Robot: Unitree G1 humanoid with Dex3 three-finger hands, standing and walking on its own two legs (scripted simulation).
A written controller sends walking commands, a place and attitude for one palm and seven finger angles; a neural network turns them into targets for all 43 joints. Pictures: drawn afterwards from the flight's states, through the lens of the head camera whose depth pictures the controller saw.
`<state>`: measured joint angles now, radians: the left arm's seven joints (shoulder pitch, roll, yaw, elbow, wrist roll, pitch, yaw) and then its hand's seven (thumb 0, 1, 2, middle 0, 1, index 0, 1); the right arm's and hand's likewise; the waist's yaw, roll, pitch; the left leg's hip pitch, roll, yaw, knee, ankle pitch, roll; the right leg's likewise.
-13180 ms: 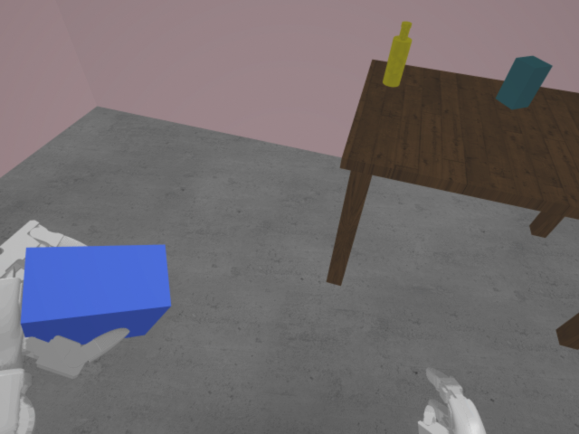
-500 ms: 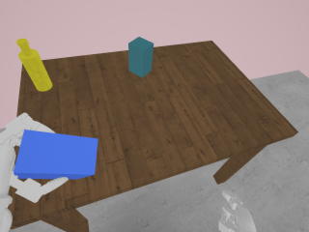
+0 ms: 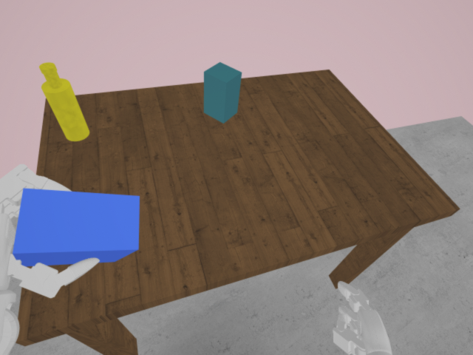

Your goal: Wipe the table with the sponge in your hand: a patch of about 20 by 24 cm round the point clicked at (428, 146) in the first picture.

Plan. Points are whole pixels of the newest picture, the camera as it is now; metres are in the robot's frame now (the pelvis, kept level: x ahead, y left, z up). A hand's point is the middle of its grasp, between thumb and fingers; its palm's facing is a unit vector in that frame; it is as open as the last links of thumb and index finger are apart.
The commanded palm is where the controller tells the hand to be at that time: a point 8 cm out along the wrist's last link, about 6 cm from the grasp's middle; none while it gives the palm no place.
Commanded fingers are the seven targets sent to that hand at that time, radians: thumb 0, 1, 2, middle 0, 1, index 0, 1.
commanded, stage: look again from close up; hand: left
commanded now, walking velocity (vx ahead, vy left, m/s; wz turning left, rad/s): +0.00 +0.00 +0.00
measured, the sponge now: (94, 232) +0.23 +0.22 +0.13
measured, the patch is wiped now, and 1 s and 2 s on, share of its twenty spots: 0.00 0.00 0.00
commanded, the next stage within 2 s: turn the palm down, sponge in hand in 0.12 s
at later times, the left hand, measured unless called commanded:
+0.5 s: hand (78, 237) +0.22 +0.23 +0.14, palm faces +0.27 -0.75 -0.60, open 10.6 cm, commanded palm +0.17 +0.27 +0.17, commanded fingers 0.00 0.10 1.30 -1.20 -1.60 -1.20 -1.60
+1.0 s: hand (114, 248) +0.22 +0.19 +0.12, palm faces +0.18 -0.53 -0.83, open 10.6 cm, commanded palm +0.18 +0.24 +0.16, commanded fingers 0.00 0.10 1.30 -1.20 -1.60 -1.20 -1.60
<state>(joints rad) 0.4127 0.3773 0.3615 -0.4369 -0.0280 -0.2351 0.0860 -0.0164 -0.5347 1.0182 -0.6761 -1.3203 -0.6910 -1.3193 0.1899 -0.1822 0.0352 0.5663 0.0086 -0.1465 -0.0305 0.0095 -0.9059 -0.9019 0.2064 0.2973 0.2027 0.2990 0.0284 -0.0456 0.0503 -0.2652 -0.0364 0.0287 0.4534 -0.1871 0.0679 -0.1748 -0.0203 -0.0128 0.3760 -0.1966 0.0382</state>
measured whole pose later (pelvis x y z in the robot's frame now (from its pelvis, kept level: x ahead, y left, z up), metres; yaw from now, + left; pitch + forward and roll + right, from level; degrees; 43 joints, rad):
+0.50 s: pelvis -0.01 -0.03 -0.01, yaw +0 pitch -1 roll +0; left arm 0.33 0.48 0.36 -0.37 0.05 0.05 -0.02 -0.01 -0.53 1.02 -0.68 -1.32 -0.69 -1.31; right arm 0.15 -0.26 0.05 0.57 0.00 -0.07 -0.01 0.01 -0.91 -0.90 0.21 0.30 0.20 0.30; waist 0.03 0.03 0.03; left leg -0.31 -0.02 0.02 0.55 -0.22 0.02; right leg -0.26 0.01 0.00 0.57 -0.29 -0.01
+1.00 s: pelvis +0.00 -0.09 -0.03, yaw +2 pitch +2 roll +1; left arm 0.38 0.60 0.34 -0.33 0.22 -0.12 -0.03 -0.01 -0.54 1.02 -0.68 -1.30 -0.70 -1.30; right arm 0.18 -0.26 0.00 0.59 -0.01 -0.04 -0.08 0.01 -0.91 -0.90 0.21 0.30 0.20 0.30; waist 0.05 0.04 -0.01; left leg -0.43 0.03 -0.04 0.71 -0.31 -0.03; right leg -0.37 0.06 -0.06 0.72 -0.39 -0.08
